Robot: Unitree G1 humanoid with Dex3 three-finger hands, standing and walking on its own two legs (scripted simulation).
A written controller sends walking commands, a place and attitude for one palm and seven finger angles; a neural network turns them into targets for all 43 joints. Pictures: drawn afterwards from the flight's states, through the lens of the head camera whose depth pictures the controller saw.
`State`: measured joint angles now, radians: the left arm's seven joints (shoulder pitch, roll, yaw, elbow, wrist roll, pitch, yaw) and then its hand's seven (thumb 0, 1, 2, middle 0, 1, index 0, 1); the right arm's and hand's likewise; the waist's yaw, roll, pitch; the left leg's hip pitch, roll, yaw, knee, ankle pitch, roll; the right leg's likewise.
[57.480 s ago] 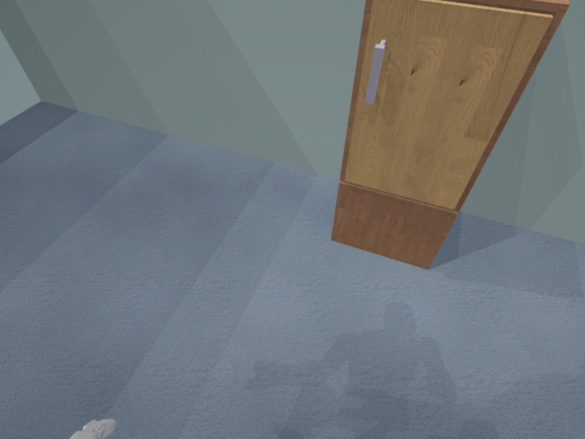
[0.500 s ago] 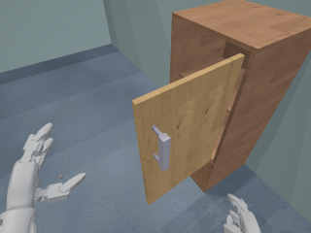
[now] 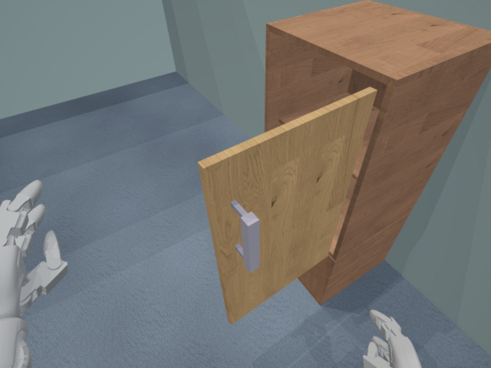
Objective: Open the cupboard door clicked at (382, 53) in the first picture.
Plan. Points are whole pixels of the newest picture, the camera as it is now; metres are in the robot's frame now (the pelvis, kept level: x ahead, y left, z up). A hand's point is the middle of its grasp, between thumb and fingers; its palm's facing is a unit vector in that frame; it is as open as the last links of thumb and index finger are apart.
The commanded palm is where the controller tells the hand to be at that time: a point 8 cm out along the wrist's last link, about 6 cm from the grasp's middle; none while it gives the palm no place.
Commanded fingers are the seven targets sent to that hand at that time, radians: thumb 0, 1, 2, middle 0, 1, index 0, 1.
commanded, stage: draw the hand back to the body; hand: left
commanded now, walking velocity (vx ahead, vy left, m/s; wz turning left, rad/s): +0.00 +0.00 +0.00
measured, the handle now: (244, 236) +0.34 +0.05 +0.03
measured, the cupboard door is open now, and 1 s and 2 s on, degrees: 93 93 93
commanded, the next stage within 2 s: step back with the hand held close in 0.14 s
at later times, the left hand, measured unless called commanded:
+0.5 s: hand (59, 272) +0.18 +0.26 +0.15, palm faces +0.38 -0.80 -0.47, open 7.4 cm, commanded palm +0.12 +0.30 +0.17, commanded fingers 0.00 0.90 0.90 -0.20 -0.30 -0.20 -0.30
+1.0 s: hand out of the picture +0.11 +0.29 +0.15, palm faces +0.45 -0.76 -0.46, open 7.4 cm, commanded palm +0.04 +0.33 +0.17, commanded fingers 0.00 0.90 0.90 -0.20 -0.30 -0.20 -0.30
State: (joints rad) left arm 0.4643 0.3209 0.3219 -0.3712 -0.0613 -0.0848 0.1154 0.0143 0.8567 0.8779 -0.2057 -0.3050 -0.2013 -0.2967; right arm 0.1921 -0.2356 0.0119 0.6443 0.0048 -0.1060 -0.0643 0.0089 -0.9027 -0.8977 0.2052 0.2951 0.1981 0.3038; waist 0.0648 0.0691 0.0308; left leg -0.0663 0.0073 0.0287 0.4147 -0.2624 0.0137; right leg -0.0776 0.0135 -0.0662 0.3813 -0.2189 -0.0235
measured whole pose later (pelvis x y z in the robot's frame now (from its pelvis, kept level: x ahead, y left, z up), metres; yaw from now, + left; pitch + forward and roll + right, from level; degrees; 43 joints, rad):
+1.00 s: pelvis -0.09 +0.03 -0.02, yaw +1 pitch -2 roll -2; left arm 0.51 0.39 0.44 -0.53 0.00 -0.21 0.15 0.02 0.89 0.89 -0.21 -0.31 -0.21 -0.30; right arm 0.23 -0.21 0.01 0.56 0.00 -0.07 -0.07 0.01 -0.90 -0.90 0.21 0.30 0.20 0.30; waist 0.00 0.00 0.06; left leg -0.41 -0.01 0.04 0.68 -0.24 0.07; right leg -0.40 0.00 -0.03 0.61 -0.19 0.01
